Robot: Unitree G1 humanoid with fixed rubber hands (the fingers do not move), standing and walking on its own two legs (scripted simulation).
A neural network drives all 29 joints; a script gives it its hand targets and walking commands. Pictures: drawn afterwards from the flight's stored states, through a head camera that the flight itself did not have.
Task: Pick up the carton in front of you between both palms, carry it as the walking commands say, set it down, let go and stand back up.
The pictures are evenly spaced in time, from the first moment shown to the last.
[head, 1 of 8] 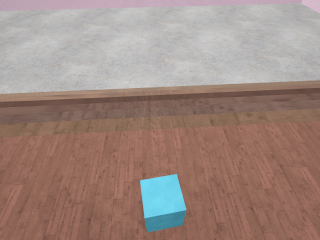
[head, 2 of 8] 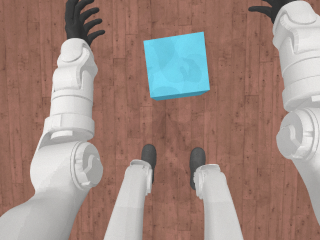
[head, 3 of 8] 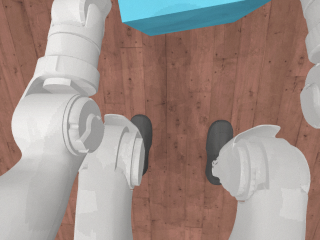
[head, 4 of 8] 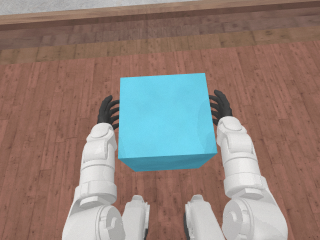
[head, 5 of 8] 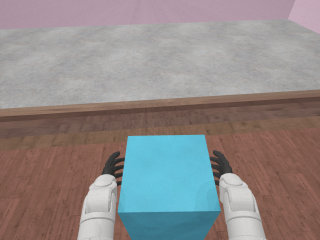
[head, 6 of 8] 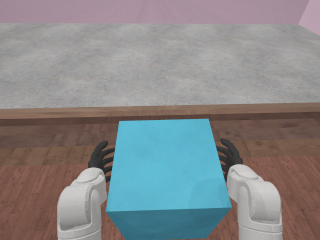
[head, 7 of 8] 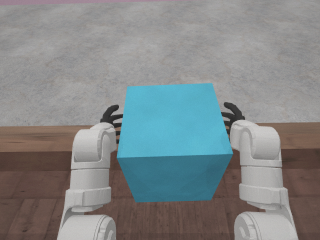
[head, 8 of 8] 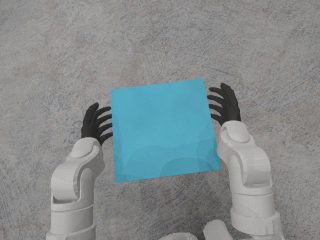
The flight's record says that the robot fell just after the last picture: yes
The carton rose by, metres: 0.69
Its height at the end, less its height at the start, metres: -0.68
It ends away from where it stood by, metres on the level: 3.77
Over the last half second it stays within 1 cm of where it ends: no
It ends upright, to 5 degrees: no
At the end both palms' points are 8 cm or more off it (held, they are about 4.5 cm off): no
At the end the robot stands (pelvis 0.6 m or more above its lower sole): no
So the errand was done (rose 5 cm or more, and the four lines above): no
